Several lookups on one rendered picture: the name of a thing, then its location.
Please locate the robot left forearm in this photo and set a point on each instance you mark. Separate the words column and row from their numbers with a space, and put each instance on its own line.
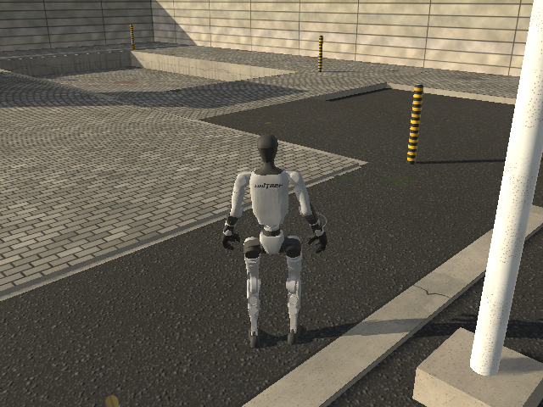
column 230, row 223

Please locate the robot left foot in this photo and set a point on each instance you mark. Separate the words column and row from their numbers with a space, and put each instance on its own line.
column 255, row 340

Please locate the left robot thigh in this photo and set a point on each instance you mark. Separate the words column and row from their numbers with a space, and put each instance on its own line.
column 252, row 261

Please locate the left robot hand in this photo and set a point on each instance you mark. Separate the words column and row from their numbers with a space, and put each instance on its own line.
column 224, row 240

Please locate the robot right forearm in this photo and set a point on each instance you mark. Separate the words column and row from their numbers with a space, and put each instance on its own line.
column 314, row 222

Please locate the left robot upper arm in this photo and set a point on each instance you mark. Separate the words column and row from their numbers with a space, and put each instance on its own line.
column 241, row 182

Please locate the right robot hand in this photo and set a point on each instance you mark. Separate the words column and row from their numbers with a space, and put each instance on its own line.
column 320, row 240

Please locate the right robot upper arm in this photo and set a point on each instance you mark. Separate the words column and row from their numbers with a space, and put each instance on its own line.
column 295, row 178

